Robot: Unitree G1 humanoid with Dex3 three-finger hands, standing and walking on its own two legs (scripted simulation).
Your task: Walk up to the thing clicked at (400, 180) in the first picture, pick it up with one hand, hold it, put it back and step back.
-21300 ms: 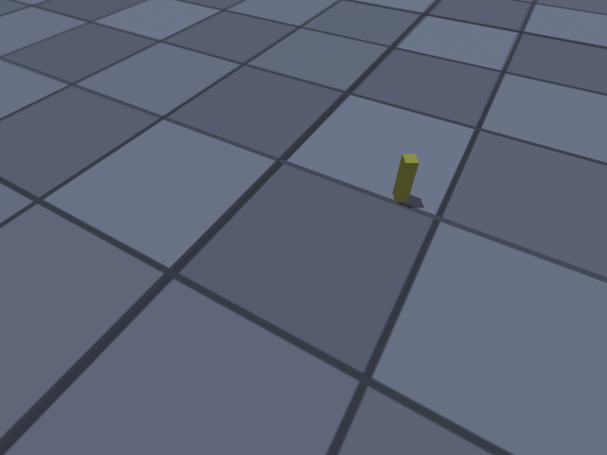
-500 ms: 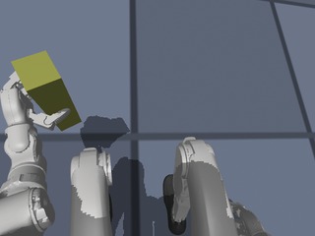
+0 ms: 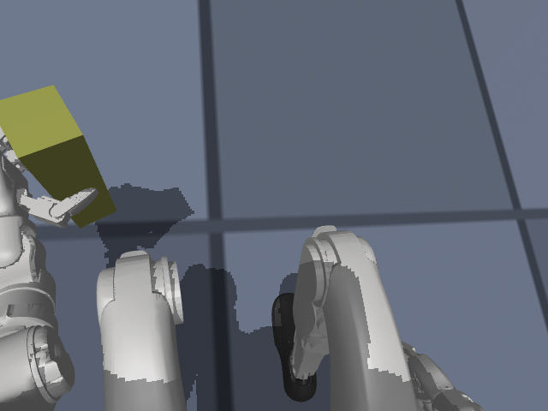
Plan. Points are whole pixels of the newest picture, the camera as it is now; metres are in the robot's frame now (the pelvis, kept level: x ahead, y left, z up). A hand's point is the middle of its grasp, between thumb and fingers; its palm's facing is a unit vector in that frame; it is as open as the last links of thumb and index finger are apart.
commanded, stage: lower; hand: left
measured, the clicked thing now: (69, 171) +0.44 +0.23 -0.08
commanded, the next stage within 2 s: loosen in 1.40 s
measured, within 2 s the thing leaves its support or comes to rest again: neither
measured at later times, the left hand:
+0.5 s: hand (68, 183) +0.45 +0.25 -0.15, palm faces +0.23 -0.97 -0.02, open 10.6 cm
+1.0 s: hand (75, 188) +0.45 +0.25 -0.18, palm faces +0.24 -0.97 -0.03, open 10.6 cm
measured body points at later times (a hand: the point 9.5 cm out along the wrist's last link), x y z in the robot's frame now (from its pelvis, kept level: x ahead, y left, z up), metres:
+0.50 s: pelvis +0.00 +0.01 -0.02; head +0.23 +0.12 +0.34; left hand +0.43 +0.30 -0.14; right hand +0.11 -0.27 -0.10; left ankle +0.08 +0.13 -0.29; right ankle +0.12 -0.13 -0.29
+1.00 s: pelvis -0.01 +0.01 -0.03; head +0.23 +0.15 +0.32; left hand +0.43 +0.30 -0.17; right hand +0.10 -0.26 -0.08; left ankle +0.08 +0.13 -0.29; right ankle +0.12 -0.13 -0.29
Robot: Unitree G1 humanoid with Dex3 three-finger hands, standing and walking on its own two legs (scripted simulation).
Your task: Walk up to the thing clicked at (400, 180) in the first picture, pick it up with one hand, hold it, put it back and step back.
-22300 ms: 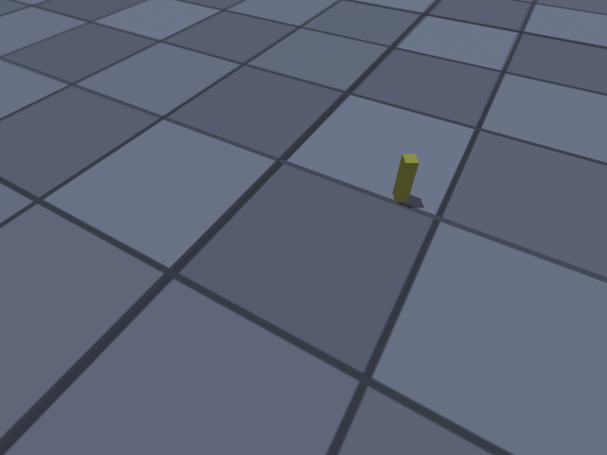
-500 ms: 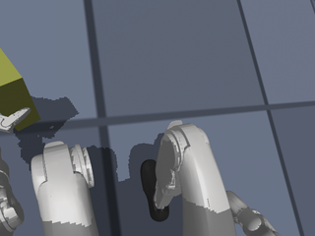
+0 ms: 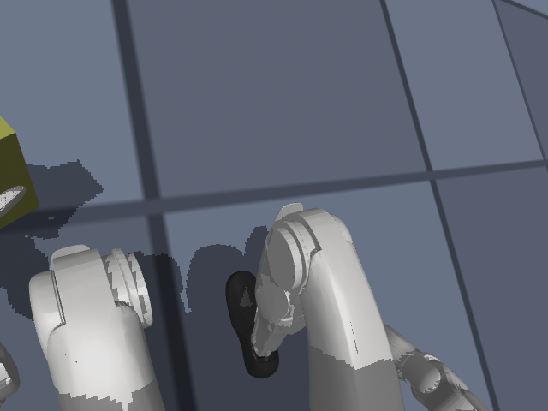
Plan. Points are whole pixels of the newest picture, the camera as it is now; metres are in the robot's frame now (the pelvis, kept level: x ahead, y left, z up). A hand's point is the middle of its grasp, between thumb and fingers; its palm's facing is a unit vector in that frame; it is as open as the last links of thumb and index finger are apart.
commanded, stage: lower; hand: left
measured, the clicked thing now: out of the picture +0.44 +0.26 -0.15
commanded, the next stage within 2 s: loosen in 0.40 s
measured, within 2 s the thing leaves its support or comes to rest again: rests again in 1.04 s
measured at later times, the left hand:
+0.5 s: hand out of the picture +0.43 +0.28 -0.17, palm faces +0.34 -0.94 -0.02, open 10.5 cm
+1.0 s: hand out of the picture +0.44 +0.28 -0.16, palm faces +0.35 -0.94 +0.00, open 14.6 cm
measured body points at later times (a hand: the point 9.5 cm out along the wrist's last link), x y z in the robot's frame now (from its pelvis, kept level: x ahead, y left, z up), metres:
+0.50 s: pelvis +0.00 +0.00 +0.00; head +0.23 +0.17 +0.34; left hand +0.41 +0.33 -0.16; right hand +0.15 -0.26 -0.05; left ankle +0.08 +0.12 -0.26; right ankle +0.15 -0.13 -0.26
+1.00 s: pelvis +0.00 +0.01 +0.00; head +0.22 +0.18 +0.34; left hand +0.41 +0.33 -0.15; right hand +0.15 -0.25 -0.04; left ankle +0.08 +0.12 -0.26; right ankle +0.15 -0.13 -0.26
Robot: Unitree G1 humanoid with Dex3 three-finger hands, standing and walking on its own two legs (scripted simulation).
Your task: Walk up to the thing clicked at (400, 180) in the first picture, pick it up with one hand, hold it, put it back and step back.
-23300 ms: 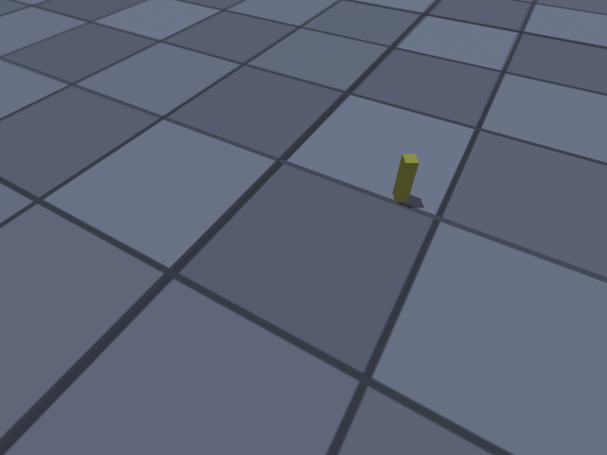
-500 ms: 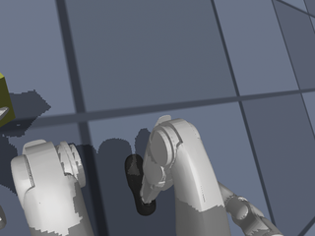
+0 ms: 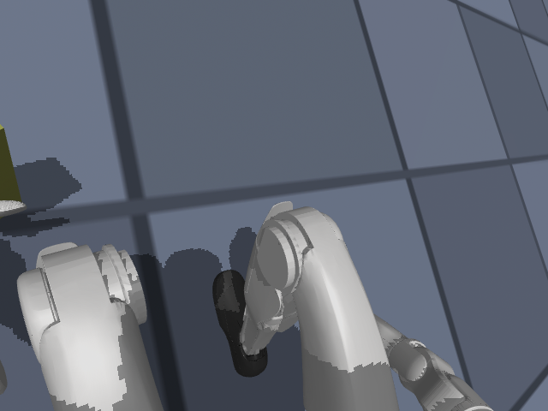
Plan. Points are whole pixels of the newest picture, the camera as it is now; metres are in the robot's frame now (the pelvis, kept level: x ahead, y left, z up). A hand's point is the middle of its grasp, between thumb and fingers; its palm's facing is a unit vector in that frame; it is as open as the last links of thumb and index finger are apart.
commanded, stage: withdraw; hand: left
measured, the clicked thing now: out of the picture +0.44 +0.27 -0.17
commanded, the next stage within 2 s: rise in 0.36 s
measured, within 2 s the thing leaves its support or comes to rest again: rests again in 0.04 s
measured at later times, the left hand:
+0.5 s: hand out of the picture +0.42 +0.37 -0.05, palm faces +0.39 -0.92 -0.05, open 17.5 cm
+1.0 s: hand out of the picture +0.32 +0.38 +0.08, palm faces +0.32 -0.81 -0.49, open 17.1 cm
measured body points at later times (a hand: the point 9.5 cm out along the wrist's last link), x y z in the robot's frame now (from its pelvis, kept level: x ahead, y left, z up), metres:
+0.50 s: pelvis +0.00 +0.00 +0.02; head +0.19 +0.16 +0.39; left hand +0.40 +0.41 -0.05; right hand +0.17 -0.25 -0.04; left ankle +0.08 +0.12 -0.26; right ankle +0.15 -0.13 -0.26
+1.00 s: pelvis +0.02 -0.01 +0.15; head +0.21 +0.06 +0.56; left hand +0.30 +0.42 +0.11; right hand +0.21 -0.24 +0.03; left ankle +0.08 +0.12 -0.26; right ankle +0.15 -0.13 -0.26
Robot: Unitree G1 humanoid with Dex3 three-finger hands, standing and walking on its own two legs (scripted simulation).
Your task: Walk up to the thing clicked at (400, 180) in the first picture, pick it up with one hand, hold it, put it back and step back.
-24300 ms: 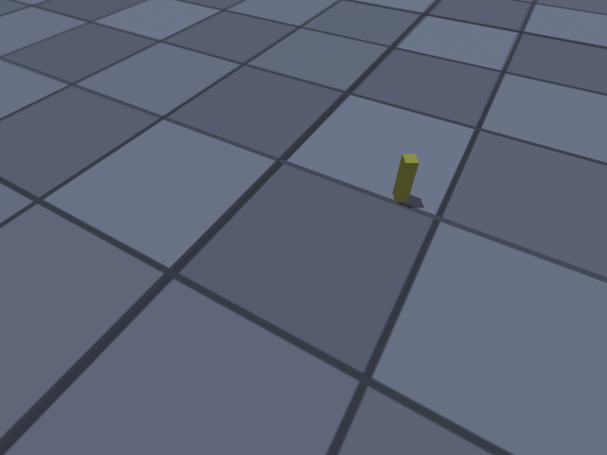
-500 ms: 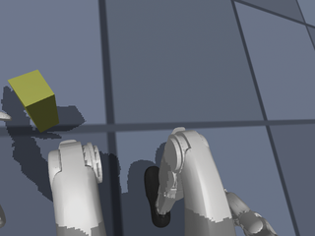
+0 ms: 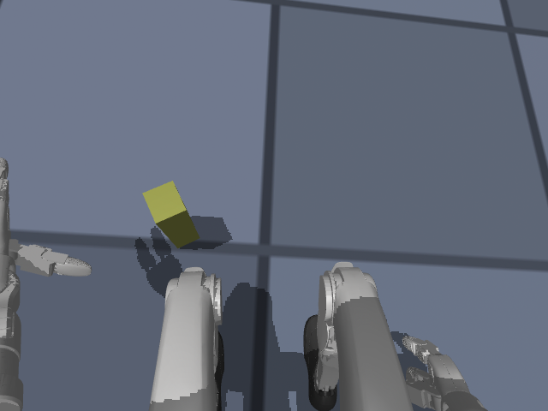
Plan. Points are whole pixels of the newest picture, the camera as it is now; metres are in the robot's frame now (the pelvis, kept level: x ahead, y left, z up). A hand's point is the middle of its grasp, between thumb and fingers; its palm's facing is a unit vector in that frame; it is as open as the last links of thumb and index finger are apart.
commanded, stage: home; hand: left
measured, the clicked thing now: (175, 219) +0.45 +0.21 -0.33
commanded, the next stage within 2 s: none
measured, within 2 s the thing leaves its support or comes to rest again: neither
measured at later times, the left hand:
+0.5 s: hand (21, 268) +0.28 +0.23 +0.12, palm faces +0.18 -0.92 -0.36, open 17.4 cm
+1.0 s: hand out of the picture +0.23 +0.19 +0.22, palm faces +0.19 -0.94 -0.29, open 17.5 cm
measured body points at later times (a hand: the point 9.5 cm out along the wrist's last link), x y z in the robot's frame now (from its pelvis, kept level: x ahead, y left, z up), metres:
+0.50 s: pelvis +0.06 -0.01 +0.22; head +0.15 +0.02 +0.66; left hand +0.27 +0.28 +0.15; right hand +0.24 -0.25 +0.13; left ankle +0.08 +0.12 -0.41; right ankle +0.11 -0.14 -0.41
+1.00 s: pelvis +0.08 -0.01 +0.27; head +0.10 +0.00 +0.72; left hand +0.22 +0.24 +0.24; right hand +0.28 -0.23 +0.21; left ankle +0.08 +0.12 -0.41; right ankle +0.11 -0.14 -0.41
